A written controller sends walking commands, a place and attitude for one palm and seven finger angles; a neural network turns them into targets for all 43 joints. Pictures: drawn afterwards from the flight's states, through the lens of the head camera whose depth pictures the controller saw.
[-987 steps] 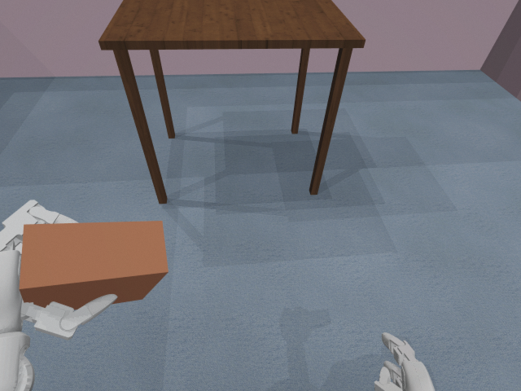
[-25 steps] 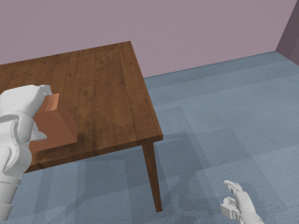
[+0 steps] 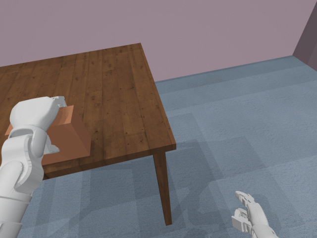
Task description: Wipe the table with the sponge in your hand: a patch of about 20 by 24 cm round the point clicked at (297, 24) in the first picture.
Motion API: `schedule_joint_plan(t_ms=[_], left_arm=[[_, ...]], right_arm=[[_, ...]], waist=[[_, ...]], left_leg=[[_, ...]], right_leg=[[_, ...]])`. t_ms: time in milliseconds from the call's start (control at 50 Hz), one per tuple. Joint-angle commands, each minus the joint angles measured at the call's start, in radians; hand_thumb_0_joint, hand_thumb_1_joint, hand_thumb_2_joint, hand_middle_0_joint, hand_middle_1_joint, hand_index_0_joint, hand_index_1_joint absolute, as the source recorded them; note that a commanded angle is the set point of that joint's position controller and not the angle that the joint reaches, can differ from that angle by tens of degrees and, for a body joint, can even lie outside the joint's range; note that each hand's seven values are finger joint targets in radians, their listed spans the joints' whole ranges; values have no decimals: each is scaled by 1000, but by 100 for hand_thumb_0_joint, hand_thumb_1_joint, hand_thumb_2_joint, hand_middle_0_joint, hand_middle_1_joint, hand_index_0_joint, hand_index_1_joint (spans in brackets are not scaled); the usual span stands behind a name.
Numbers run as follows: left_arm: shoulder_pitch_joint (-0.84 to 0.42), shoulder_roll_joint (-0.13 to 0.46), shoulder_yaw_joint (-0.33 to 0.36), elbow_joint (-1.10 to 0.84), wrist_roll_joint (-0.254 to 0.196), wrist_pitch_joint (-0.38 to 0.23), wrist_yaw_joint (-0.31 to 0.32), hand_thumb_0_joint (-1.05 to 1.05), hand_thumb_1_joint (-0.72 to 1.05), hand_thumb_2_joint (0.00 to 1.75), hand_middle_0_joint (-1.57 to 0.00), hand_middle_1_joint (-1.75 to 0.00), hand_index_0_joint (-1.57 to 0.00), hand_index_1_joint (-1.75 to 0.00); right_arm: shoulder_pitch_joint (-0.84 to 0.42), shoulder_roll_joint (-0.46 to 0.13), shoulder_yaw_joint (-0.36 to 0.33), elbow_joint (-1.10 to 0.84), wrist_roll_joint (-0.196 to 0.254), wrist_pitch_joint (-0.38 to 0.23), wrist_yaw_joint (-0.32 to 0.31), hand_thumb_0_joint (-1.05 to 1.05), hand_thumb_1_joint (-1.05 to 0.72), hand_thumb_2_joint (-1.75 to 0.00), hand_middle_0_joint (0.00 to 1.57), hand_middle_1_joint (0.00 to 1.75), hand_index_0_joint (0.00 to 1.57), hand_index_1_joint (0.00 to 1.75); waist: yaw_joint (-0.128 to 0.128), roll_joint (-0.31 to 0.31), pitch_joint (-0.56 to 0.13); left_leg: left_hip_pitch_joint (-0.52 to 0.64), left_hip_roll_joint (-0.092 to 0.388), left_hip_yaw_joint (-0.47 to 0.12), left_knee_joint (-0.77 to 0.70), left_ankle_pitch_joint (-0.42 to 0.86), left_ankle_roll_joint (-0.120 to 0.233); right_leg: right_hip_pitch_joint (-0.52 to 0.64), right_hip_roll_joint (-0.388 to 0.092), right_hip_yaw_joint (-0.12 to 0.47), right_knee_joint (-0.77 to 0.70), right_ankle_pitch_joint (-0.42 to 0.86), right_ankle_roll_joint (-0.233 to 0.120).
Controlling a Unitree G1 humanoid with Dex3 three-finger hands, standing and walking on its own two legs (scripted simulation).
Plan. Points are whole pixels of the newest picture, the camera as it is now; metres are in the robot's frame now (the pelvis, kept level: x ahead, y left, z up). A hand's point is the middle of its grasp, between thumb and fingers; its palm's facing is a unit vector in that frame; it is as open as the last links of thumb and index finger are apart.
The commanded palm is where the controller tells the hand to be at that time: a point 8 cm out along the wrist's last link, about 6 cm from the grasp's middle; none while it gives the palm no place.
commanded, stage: lower the sponge onto the table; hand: left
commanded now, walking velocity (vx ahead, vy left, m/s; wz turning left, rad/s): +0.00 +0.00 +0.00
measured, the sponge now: (58, 142) +0.29 +0.32 +0.10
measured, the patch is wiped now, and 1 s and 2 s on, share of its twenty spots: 0.00 0.25 0.40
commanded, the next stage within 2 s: wipe forward along the first lane in 0.26 s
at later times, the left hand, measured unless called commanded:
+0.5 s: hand (50, 128) +0.30 +0.32 +0.15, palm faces +0.03 +0.00 -1.00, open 10.3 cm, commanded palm +0.27 +0.32 +0.20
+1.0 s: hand (49, 117) +0.33 +0.34 +0.15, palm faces -0.04 +0.01 -1.00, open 10.3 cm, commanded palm +0.32 +0.35 +0.18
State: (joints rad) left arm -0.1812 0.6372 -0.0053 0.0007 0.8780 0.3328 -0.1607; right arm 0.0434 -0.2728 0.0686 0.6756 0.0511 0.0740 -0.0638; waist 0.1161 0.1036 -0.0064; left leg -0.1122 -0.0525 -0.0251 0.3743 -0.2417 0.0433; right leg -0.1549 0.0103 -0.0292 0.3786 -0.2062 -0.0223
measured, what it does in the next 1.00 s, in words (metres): stands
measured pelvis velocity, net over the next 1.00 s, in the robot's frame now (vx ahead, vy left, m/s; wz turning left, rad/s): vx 0.00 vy -0.01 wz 0.00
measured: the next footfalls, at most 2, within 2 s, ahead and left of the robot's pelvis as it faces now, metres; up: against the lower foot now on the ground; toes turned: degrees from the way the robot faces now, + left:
none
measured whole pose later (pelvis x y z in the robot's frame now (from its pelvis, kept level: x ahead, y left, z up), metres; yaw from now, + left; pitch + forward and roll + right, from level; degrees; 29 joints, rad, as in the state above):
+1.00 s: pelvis +0.00 -0.01 +0.00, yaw +0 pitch +2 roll +0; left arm -0.43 0.68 0.06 0.45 0.93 0.15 -0.14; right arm 0.14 -0.30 0.03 0.72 0.05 0.09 -0.10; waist 0.08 0.08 -0.03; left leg -0.20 -0.03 -0.03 0.44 -0.27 0.03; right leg -0.24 0.03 -0.04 0.44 -0.23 -0.04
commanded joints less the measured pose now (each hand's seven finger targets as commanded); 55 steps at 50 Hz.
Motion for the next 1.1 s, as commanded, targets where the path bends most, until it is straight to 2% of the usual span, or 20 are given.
schedule_joint_plan(t_ms=[0,40,80,140,200,280,340,380,420,440,560,600,620,720,740,780,860,900,1020,1080], left_arm=[[-297,294,181,-179,40,3,58,0,10,130,-120,-160,-120,-160],[-308,289,182,-186,37,11,65,0,10,130,-120,-160,-120,-160],[-322,271,161,-163,43,1,67,0,10,130,-120,-160,-120,-160],[-339,270,155,-170,47,7,71,0,10,130,-120,-160,-120,-160],[-298,276,159,-121,57,3,68,0,10,130,-120,-160,-120,-160],[-308,248,129,-92,58,5,55,0,10,130,-120,-160,-120,-160],[-255,260,156,-139,52,12,52,0,10,130,-120,-160,-120,-160],[-233,237,139,-113,46,4,47,0,10,130,-120,-160,-120,-160],[-259,289,174,-80,55,-1,48,0,10,130,-120,-160,-120,-160],[-274,300,181,-52,53,3,48,0,10,130,-120,-160,-120,-160],[-332,276,142,36,73,-32,43,0,10,130,-120,-160,-120,-160],[-307,313,173,76,78,-47,41,0,10,130,-120,-160,-120,-160],[-342,285,140,73,79,-58,38,0,10,130,-120,-160,-120,-160],[-359,312,160,174,86,-100,38,0,10,130,-120,-160,-120,-160],[-369,335,176,188,90,-104,39,0,10,130,-120,-160,-120,-160],[-371,315,161,245,85,-122,43,0,10,130,-120,-160,-120,-160],[-465,315,137,293,102,-154,48,0,10,130,-120,-160,-120,-160],[-447,335,153,384,106,-163,50,0,10,130,-120,-160,-120,-160],[-550,362,141,522,135,-218,48,0,10,130,-120,-160,-120,-160],[-584,325,99,601,141,-241,46,0,10,130,-120,-160,-120,-160]], right_arm=[[-178,-114,-45,-162,-10,-43,0,0,-90,-90,20,30,20,30],[-196,-113,-40,-173,-5,-43,-1,0,-90,-90,20,30,20,30],[-177,-108,-42,-155,-8,-46,-3,0,-90,-90,20,30,20,30],[-196,-111,-39,-165,-3,-44,-6,0,-90,-90,20,30,20,30],[-170,-116,-46,-149,-10,-42,-8,0,-90,-90,20,30,20,30],[-170,-113,-45,-145,-6,-38,-10,0,-90,-90,20,30,20,30],[-184,-117,-46,-170,-5,-36,-6,0,-90,-90,20,30,20,30],[-160,-113,-49,-154,-9,-37,-6,0,-90,-90,20,30,20,30],[-157,-126,-53,-149,-12,-33,-11,0,-90,-90,20,30,20,30],[-163,-131,-48,-154,-7,-30,-13,0,-90,-90,20,30,20,30],[-129,-131,-55,-133,-7,-37,-19,0,-90,-90,20,30,20,30],[-117,-140,-65,-124,-9,-31,-23,0,-90,-90,20,30,20,30],[-120,-136,-63,-130,-10,-33,-25,0,-90,-90,20,30,20,30],[-86,-145,-72,-117,-10,-34,-31,0,-90,-90,20,30,20,30],[-85,-149,-71,-119,-9,-31,-32,0,-90,-90,20,30,20,30],[-65,-146,-75,-111,-9,-37,-33,0,-90,-90,20,30,20,30],[-42,-149,-78,-105,-7,-36,-36,0,-90,-90,20,30,20,30],[-22,-159,-82,-92,-6,-31,-40,0,-90,-90,20,30,20,30],[26,-166,-89,-83,-2,-24,-43,0,-90,-90,20,30,20,30],[55,-166,-91,-79,2,-19,-43,0,-90,-90,20,30,20,30]], waist=[[3,-33,-243],[2,-2,-247],[-6,-43,-246],[-8,16,-239],[-3,-47,-230],[-16,-48,-228],[0,-2,-254],[-10,-57,-234],[-11,-84,-223],[-14,-48,-208],[-27,-65,-207],[-22,-73,-202],[-30,-80,-199],[-33,-91,-195],[-30,-56,-197],[-38,-98,-171],[-49,-74,-197],[-50,-127,-164],[-59,-119,-188],[-76,-127,-163]], left_leg=[[-23,15,-8,-41,376,-27],[-20,13,-8,-38,369,-25],[-19,14,-7,-40,374,-24],[-16,10,-6,-38,351,-26],[-30,11,-2,-42,344,-23],[-36,10,3,-38,332,-21],[-25,11,-4,-20,393,-21],[-34,13,1,-23,392,-19],[-45,8,10,-20,351,-15],[-55,9,9,-20,330,-17],[-71,4,17,-7,316,-16],[-76,5,18,-10,302,-14],[-74,-1,22,-4,298,-11],[-97,-1,27,6,271,-9],[-105,0,27,3,261,-13],[-122,0,28,8,233,-8],[-136,-5,33,17,215,-7],[-161,-3,35,17,184,-6],[-205,-7,37,29,145,-3],[-223,-5,39,34,123,-2]], right_leg=[[175,16,16,-11,211,-41],[172,20,32,-13,204,-48],[175,18,18,-11,205,-43],[159,21,31,-19,189,-49],[171,16,18,-16,199,-42],[166,16,18,-13,194,-42],[178,17,36,-2,245,-48],[178,14,13,1,252,-38],[170,13,21,-2,246,-34],[157,16,35,-8,227,-41],[145,9,19,2,217,-37],[146,10,25,-1,218,-34],[139,9,23,0,226,-31],[126,8,26,5,213,-28],[129,7,36,3,199,-34],[113,7,25,4,182,-27],[104,3,31,11,172,-27],[89,6,32,5,156,-22],[79,4,39,16,133,-22],[46,6,31,15,119,-22]])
